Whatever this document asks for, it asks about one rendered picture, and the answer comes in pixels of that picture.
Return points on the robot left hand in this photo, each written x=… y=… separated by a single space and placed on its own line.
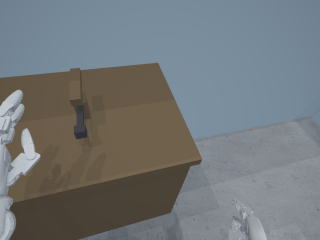
x=11 y=111

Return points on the robot left forearm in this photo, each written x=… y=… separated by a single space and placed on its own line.
x=7 y=218

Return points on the counter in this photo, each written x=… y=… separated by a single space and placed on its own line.
x=129 y=168

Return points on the robot right hand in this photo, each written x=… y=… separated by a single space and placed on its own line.
x=251 y=229

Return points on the tap lever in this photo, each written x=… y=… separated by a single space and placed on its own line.
x=80 y=130

